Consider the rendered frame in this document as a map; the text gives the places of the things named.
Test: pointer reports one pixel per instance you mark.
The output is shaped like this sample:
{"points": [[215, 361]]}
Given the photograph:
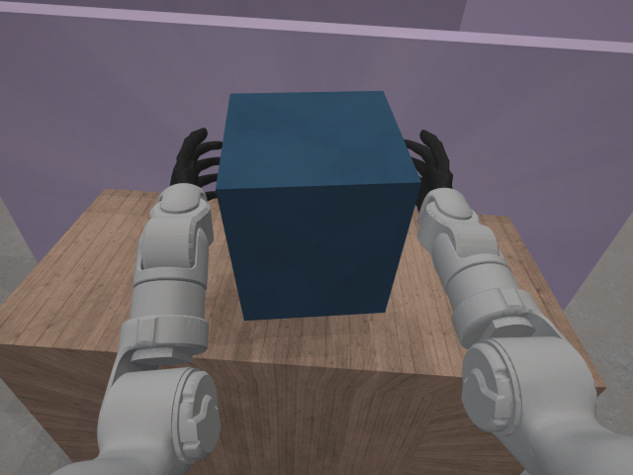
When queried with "pedestal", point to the pedestal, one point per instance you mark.
{"points": [[366, 394]]}

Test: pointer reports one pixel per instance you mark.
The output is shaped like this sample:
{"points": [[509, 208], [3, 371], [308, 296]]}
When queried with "robot right hand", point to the robot right hand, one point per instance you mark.
{"points": [[435, 171]]}

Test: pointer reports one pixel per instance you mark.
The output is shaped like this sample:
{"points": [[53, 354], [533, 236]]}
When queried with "carton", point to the carton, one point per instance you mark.
{"points": [[316, 192]]}

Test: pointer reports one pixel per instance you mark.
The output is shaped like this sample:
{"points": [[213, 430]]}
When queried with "robot left forearm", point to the robot left forearm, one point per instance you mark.
{"points": [[166, 325]]}

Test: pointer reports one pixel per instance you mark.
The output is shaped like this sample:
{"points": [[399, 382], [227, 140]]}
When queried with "robot left upper arm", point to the robot left upper arm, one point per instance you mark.
{"points": [[156, 422]]}

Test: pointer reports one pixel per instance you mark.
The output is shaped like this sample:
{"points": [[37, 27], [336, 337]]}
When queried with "robot right forearm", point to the robot right forearm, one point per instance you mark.
{"points": [[485, 297]]}

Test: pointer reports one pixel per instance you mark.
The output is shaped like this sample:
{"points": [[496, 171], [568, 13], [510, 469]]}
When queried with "robot right upper arm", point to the robot right upper arm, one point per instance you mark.
{"points": [[536, 395]]}

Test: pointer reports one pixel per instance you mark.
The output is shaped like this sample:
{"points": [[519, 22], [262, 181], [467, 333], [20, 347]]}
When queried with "robot left hand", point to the robot left hand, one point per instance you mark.
{"points": [[188, 167]]}

